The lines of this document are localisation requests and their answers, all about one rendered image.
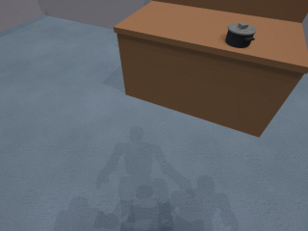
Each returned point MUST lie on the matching lid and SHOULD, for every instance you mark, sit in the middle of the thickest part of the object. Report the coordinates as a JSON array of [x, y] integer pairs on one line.
[[248, 31]]

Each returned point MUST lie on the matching knob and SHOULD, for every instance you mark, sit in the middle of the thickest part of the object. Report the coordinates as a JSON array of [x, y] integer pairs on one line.
[[243, 25]]

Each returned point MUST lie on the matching pot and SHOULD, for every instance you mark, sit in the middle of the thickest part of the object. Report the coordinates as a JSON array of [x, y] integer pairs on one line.
[[238, 41]]

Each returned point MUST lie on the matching table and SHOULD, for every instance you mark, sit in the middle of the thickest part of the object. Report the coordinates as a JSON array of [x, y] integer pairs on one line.
[[174, 54]]

